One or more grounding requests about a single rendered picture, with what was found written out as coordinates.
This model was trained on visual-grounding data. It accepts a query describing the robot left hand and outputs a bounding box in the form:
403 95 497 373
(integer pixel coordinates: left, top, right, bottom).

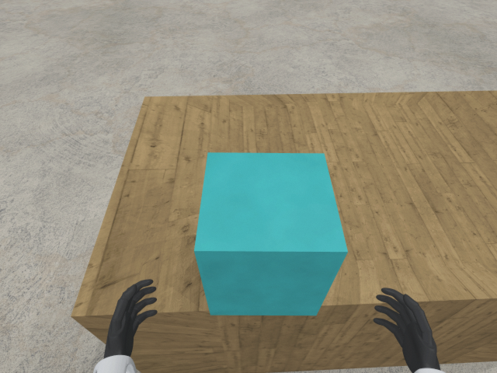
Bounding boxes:
104 279 157 358

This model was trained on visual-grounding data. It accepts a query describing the robot left forearm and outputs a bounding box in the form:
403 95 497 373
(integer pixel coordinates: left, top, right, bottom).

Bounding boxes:
93 355 137 373

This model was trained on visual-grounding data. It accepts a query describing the carton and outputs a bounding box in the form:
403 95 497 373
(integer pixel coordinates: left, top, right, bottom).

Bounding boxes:
194 152 348 315

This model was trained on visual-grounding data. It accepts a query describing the robot right hand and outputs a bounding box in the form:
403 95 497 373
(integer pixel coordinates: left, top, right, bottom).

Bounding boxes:
374 288 440 373

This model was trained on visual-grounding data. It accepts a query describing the pedestal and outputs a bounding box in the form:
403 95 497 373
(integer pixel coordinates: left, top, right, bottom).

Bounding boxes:
71 90 497 373

